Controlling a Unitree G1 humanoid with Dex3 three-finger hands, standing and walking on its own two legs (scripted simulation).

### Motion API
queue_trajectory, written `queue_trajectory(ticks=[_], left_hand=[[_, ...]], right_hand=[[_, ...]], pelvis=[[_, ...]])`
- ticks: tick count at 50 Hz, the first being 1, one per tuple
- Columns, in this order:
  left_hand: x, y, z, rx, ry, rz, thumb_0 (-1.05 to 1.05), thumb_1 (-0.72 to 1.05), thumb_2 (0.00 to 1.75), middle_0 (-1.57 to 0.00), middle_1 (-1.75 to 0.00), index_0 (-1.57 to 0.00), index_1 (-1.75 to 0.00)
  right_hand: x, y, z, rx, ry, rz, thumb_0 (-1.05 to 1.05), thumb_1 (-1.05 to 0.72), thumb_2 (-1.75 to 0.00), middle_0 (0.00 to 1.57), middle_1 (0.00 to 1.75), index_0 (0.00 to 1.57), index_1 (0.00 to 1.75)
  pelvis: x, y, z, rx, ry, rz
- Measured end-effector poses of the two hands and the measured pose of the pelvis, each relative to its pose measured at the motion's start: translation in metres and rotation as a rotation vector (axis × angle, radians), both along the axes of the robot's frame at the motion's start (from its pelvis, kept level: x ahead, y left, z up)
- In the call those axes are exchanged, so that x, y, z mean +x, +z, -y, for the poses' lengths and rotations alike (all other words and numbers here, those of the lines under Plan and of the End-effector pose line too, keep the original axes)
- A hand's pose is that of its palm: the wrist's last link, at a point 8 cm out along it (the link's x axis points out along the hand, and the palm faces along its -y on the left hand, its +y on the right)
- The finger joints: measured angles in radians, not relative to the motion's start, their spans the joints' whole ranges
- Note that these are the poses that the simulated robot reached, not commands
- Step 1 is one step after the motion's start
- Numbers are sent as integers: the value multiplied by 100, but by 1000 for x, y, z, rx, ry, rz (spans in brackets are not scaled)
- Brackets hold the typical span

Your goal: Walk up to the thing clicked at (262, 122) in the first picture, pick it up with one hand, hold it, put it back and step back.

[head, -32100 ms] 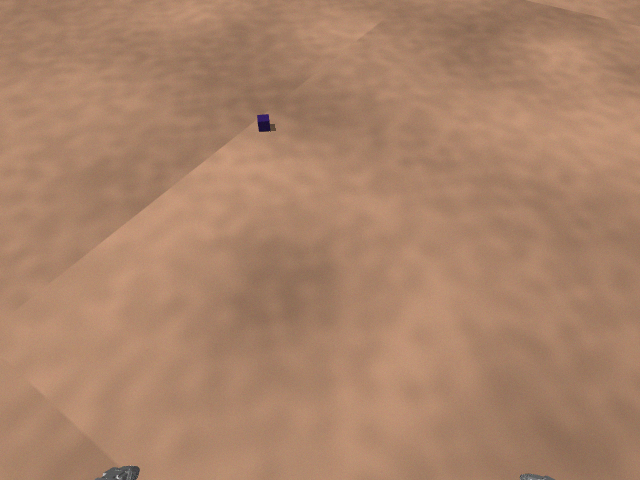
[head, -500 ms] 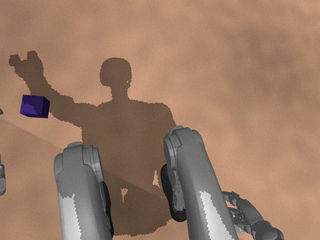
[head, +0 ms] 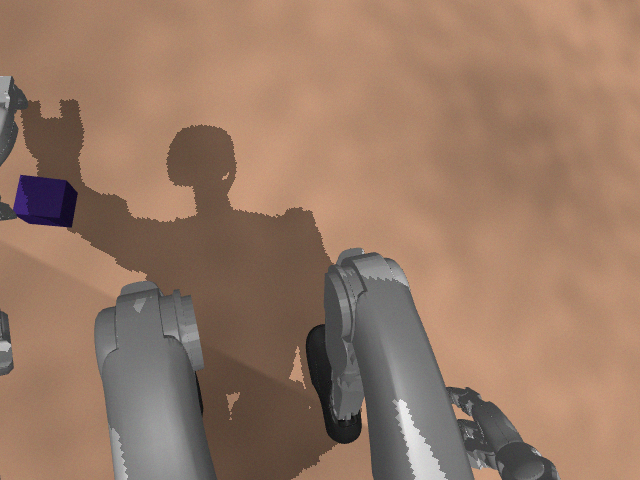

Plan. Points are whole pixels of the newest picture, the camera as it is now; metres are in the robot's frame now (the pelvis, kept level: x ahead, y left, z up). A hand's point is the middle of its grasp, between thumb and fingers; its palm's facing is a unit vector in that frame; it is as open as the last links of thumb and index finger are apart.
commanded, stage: home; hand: left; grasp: from above
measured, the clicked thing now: (47, 202) +0.49 +0.32 -0.30
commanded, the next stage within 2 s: none
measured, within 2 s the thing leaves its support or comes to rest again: neither
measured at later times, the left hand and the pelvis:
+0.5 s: hand out of the picture +0.43 +0.33 -0.05, palm faces -0.30 -0.47 -0.83, open 9.9 cm; pelvis +0.02 +0.00 +0.08, yaw +1 degrees
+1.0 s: hand out of the picture +0.28 +0.24 +0.17, palm faces +0.08 -0.93 -0.35, open 7.4 cm; pelvis +0.04 +0.00 +0.27, yaw +7 degrees
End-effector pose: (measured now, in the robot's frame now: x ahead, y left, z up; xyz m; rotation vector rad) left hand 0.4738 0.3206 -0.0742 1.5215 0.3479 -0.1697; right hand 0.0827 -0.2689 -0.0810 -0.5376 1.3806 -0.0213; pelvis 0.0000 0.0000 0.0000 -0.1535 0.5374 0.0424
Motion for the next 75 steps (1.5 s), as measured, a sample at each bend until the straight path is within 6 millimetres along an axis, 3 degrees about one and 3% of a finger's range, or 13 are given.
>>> queue_trajectory(ticks=[9,14,17,22,29,35,41,48,62,69,75], left_hand=[[23,-1,-9,21,131,-128,1,-36,97,-18,-89,-18,-89],[27,-1,-16,-59,161,-134,1,-17,96,-23,-75,-21,-76],[19,11,-19,-125,179,-106,1,-3,92,-23,-65,-22,-66],[-15,53,-25,-266,260,-57,1,25,85,-22,-48,-21,-49],[-79,121,-22,-471,379,-91,1,60,83,-21,-34,-20,-34],[-132,173,-6,-658,496,-103,1,79,87,-21,-31,-21,-31],[-175,213,13,-819,636,-106,1,86,89,-21,-31,-21,-30],[-205,263,31,-971,794,-103,2,89,90,-21,-30,-21,-30],[-242,376,58,-1146,983,-120,2,90,90,-20,-30,-20,-30],[-257,423,69,-1165,970,-103,2,90,90,-20,-30,-20,-30],[-269,443,73,-1168,963,-88,1,90,90,-20,-30,-20,-30]], right_hand=[[-27,-9,-20,68,-47,-27,0,-90,-89,21,30,20,29],[-42,1,-21,72,-88,-98,0,-90,-89,21,30,20,29],[-43,12,-19,69,-119,-127,0,-90,-89,21,30,20,29],[-18,38,-12,65,-130,-100,0,-90,-89,21,30,20,30],[56,91,-9,75,-69,115,0,-91,-90,21,30,20,29],[119,148,-23,122,3,338,0,-91,-90,20,30,20,29],[159,203,-44,183,44,501,0,-91,-90,20,30,20,29],[172,256,-59,225,31,584,0,-91,-90,21,30,20,30],[159,353,-53,176,-68,652,1,-90,-90,21,30,20,30],[171,391,-47,159,-77,738,1,-91,-90,21,30,20,30],[192,408,-51,181,-50,818,1,-91,-90,21,30,20,30]], pelvis=[[3,1,-3,-7,-8,-31],[10,8,-4,-15,-5,-52],[15,18,-4,-13,3,-73],[20,50,-4,-1,16,-93],[19,110,-5,14,30,-76],[19,160,-3,35,46,-24],[24,204,1,54,65,31],[35,252,4,73,82,90],[75,347,3,107,109,231],[92,375,1,122,115,291],[98,385,1,132,121,326]])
